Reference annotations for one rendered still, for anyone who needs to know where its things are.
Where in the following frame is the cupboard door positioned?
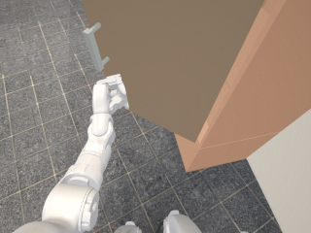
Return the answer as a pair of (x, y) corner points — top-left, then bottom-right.
(82, 0), (264, 143)

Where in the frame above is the robot left hand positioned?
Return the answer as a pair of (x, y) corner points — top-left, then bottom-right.
(92, 74), (129, 116)

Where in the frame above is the robot right thigh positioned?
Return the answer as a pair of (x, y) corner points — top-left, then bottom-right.
(163, 214), (202, 233)

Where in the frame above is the left robot forearm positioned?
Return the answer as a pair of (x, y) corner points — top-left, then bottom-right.
(42, 113), (116, 219)

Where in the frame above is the handle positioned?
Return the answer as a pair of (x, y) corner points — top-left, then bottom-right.
(83, 22), (110, 72)

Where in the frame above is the left robot shin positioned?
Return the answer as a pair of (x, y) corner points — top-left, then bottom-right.
(125, 221), (136, 226)

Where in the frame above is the robot left upper arm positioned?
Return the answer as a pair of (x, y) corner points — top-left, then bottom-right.
(12, 183), (99, 233)

